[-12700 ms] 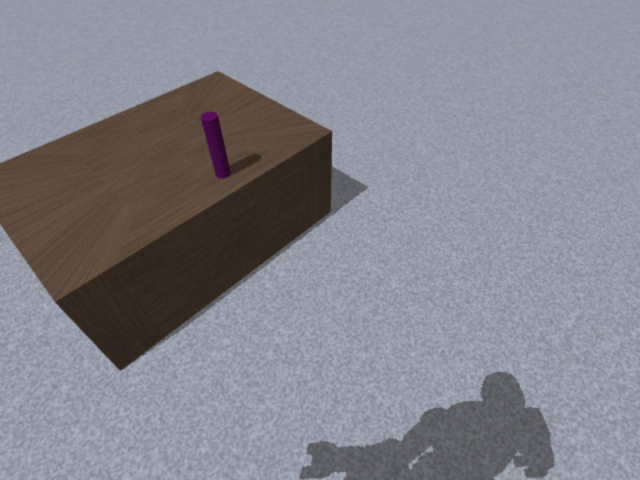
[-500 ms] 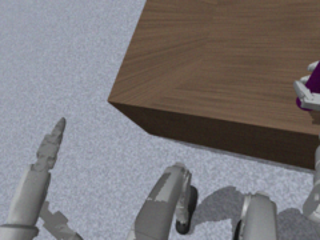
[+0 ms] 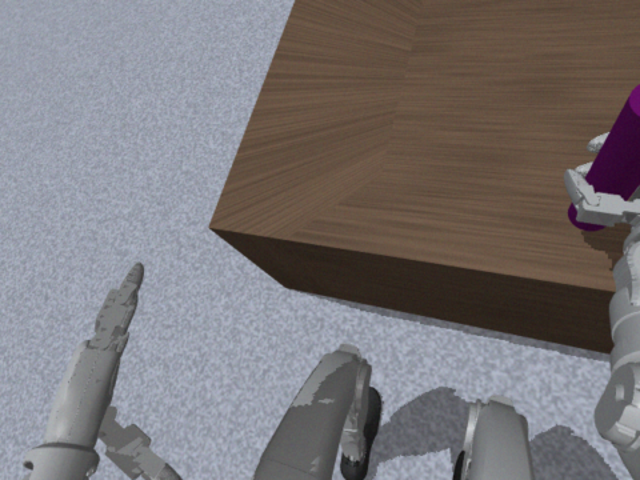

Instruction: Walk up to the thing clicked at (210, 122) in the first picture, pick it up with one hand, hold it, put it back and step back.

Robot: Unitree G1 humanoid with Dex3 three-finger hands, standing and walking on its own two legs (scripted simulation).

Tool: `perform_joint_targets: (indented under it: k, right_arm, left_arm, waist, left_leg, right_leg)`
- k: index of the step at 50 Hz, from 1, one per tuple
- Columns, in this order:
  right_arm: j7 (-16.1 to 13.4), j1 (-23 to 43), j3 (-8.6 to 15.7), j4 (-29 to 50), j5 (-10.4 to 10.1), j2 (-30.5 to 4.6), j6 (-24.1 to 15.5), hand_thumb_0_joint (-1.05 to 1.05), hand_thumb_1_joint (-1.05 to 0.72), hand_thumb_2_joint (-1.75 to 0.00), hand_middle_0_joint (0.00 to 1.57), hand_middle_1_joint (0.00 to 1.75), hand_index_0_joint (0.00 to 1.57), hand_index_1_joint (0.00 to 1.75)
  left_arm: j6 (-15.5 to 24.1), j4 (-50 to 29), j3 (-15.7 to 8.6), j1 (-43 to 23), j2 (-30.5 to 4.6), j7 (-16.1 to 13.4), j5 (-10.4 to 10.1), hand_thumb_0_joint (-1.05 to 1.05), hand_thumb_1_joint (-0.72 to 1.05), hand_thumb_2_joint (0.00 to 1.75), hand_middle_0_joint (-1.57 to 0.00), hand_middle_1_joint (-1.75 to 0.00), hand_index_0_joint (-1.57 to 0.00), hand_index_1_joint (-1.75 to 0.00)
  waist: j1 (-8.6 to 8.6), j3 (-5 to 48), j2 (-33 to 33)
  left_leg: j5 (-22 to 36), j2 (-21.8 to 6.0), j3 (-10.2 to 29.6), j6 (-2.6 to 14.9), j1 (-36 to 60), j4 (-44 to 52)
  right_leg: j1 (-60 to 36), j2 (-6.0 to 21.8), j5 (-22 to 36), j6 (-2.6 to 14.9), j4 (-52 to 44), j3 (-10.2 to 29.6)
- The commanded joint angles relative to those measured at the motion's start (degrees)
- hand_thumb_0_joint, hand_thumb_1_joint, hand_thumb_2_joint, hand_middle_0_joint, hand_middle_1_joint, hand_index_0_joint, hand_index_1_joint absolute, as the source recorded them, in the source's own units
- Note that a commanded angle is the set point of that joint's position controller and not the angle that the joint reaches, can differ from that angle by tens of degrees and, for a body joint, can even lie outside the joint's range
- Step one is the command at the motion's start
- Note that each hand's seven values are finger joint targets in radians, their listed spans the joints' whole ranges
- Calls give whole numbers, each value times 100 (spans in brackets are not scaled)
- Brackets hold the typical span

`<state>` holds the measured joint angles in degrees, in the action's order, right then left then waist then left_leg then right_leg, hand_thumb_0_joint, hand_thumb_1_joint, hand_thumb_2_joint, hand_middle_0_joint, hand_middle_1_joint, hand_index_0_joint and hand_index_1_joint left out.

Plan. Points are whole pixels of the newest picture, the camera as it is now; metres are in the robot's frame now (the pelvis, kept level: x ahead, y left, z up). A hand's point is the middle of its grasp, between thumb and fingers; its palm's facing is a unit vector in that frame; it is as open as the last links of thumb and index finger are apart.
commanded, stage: settle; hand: right
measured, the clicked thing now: (618, 169) +0.51 -0.18 -0.01
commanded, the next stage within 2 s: lift in 0.36 s
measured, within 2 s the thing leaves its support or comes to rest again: neither
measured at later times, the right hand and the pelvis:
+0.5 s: hand (602, 167) +0.51 -0.17 -0.01, palm faces +0.11 +0.99 +0.00, open 6.6 cm; pelvis +0.01 +0.00 +0.02, yaw +0 degrees
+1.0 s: hand (638, 166) +0.47 -0.18 +0.05, palm faces +0.12 +0.99 -0.02, open 6.6 cm; pelvis +0.02 +0.00 +0.06, yaw -1 degrees
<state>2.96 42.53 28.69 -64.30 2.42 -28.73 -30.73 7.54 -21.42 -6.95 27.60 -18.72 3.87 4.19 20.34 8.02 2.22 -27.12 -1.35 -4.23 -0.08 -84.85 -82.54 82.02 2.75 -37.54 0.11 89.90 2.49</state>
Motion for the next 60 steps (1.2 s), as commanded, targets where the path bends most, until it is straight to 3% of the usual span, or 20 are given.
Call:
perform_joint_targets:
  k: [1,16,18,21,24,26,30,33,36,39,42,44,46,48,49,50,51,54,56,60]
  right_arm:
    - [24,2605,18,1583,-112,-1171,-644,0,-53,-130,134,140,136,140]
    - [-92,2648,11,1676,-90,-1145,-698,0,-60,-132,134,142,135,142]
    - [-53,2505,-123,1389,-131,-881,-643,0,-61,-131,133,140,134,140]
    - [-119,2683,5,1681,-100,-1158,-678,0,-61,-132,133,141,134,141]
    - [-64,2544,-173,1475,-151,-783,-659,0,-54,-131,136,141,137,141]
    - [-124,2577,33,1675,-106,-1132,-673,0,-50,-131,135,142,137,142]
    - [-92,2203,-162,1526,-167,-697,-565,0,-49,-130,135,142,137,142]
    - [-101,2472,-110,2181,-161,-956,-599,0,-52,-131,137,143,139,143]
    - [-30,1816,-528,1668,-265,-65,-495,0,-56,-128,136,140,137,140]
    - [-140,2213,-161,2493,-216,-840,-563,0,-55,-129,137,141,137,141]
    - [-58,1465,-687,1910,-375,243,-425,0,-57,-131,138,143,139,143]
    - [-170,1984,-238,3113,-323,-690,-519,0,-56,-130,138,142,139,142]
    - [-153,1365,-669,2846,-370,35,-373,0,-56,-132,138,144,140,144]
    - [-133,997,-759,2510,-479,339,-261,0,-56,-131,137,143,139,143]
    - [-143,985,-742,2890,-504,347,-262,0,-55,-129,137,141,137,141]
    - [-189,1326,-521,3598,-486,-126,-312,0,-56,-129,137,141,138,141]
    - [-218,1075,-513,3434,-431,-306,-243,0,-54,-130,136,142,138,142]
    - [-120,396,-1058,3024,-648,842,-91,0,-56,-128,136,140,137,140]
    - [-160,514,-821,3477,-600,330,-97,0,-55,-127,136,140,137,140]
    - [-55,178,-1126,3603,-692,794,-48,0,-54,-128,137,141,138,141]
  left_arm:
    - [275,-861,-787,330,-880,-196,-43,0,-57,7,-5,-5,-4,-6]
    - [219,-619,-579,272,-719,-212,27,0,-57,6,-5,-5,-4,-6]
    - [205,-391,-599,341,-716,-217,17,0,-57,6,-5,-5,-4,-6]
    - [204,-520,-623,186,-780,-230,30,0,-57,7,-5,-5,-4,-6]
    - [187,-272,-597,260,-738,-220,35,0,-57,7,-5,-5,-4,-6]
    - [190,-609,-687,95,-901,-230,27,0,-57,6,-5,-5,-4,-5]
    - [126,-442,-707,297,-795,-212,-28,0,-56,6,-5,-4,-4,-5]
    - [124,-613,-651,302,-788,-188,-32,0,-56,6,-5,-4,-4,-5]
    - [97,5,-491,477,-445,-164,-41,0,-56,6,-5,-4,-4,-5]
    - [143,-261,-709,103,-763,-225,-25,0,-56,6,-5,-4,-4,-5]
    - [98,322,-396,438,-312,-175,-66,0,-57,6,-5,-4,-4,-5]
    - [147,-335,-670,-139,-751,-250,-69,0,-57,6,-5,-4,-4,-5]
    - [38,242,-492,375,-499,-239,-34,0,-57,6,-5,-4,-4,-5]
    - [9,780,-354,565,-256,-252,-117,0,-57,6,-5,-4,-4,-5]
    - [61,321,-466,177,-456,-283,-128,0,-58,7,-5,-4,-3,-5]
    - [83,-56,-734,-234,-828,-329,-114,0,-58,7,-5,-4,-3,-5]
    - [15,267,-664,34,-767,-342,-111,0,-58,7,-5,-4,-3,-5]
    - [-18,926,-508,273,-398,-338,-185,0,-58,7,-4,-4,-3,-5]
    - [3,549,-640,-126,-651,-395,-204,0,-59,7,-4,-3,-3,-5]
    - [-60,1230,-299,222,-202,-391,-222,0,-57,6,-4,-4,-3,-5]
  waist:
    - [-136,3525,-1964]
    - [-260,3638,-1907]
    - [-176,3376,-1821]
    - [-265,3683,-1870]
    - [-166,3360,-1830]
    - [-283,3851,-1760]
    - [-333,3441,-1631]
    - [-470,3858,-1949]
    - [-475,3000,-1746]
    - [-644,3654,-1777]
    - [-615,2785,-1503]
    - [-826,3849,-1559]
    - [-820,3291,-1477]
    - [-876,2569,-1366]
    - [-861,2964,-1134]
    - [-967,3575,-1157]
    - [-1068,3367,-1230]
    - [-953,2279,-884]
    - [-1085,2728,-615]
    - [-1220,2080,-733]
  left_leg:
    - [1317,248,202,172,2383,769]
    - [1463,238,344,130,2919,1070]
    - [1426,254,293,139,2749,1079]
    - [1542,265,260,139,2859,1063]
    - [1521,287,191,150,2562,1072]
    - [1663,276,192,138,2945,1084]
    - [1628,271,233,136,3190,1301]
    - [1733,312,153,144,3137,1298]
    - [1589,304,139,162,2915,1400]
    - [1744,281,192,132,3364,1470]
    - [1591,280,174,134,3259,1670]
    - [1900,245,243,104,3957,1686]
    - [1848,263,230,101,3930,1818]
    - [1641,261,217,106,3669,1980]
    - [1822,266,168,99,3843,1971]
    - [1955,260,167,94,4123,1955]
    - [1901,257,188,82,4209,2076]
    - [1714,233,177,96,4021,2261]
    - [1780,214,196,50,4465,2367]
    - [1566,171,280,54,4381,2569]
  right_leg:
    - [-2232,-166,2099,-43,-1312,124]
    - [-2347,-169,2084,-20,-1504,52]
    - [-2329,-173,2084,-28,-1536,73]
    - [-2589,-158,2295,-40,-1579,93]
    - [-2635,-138,2423,-46,-1602,148]
    - [-2827,-148,2573,-52,-1624,131]
    - [-2636,-177,2329,-37,-1860,87]
    - [-3339,-140,2884,-98,-1943,109]
    - [-3067,-147,2731,-104,-2056,89]
    - [-3446,-132,2780,-102,-2148,54]
    - [-3144,-186,2458,-83,-2338,21]
    - [-3556,-182,2683,-83,-2392,-9]
    - [-3473,-213,2553,-77,-2538,-69]
    - [-3397,-231,2387,-75,-2688,-70]
    - [-3613,-206,2634,-78,-2728,2]
    - [-3967,-180,2844,-94,-2767,20]
    - [-4025,-198,2753,-88,-2831,-63]
    - [-3623,-228,2469,-63,-3026,-58]
    - [-3773,-234,2374,-25,-3098,-82]
    - [-3713,-260,2138,-29,-3310,-152]
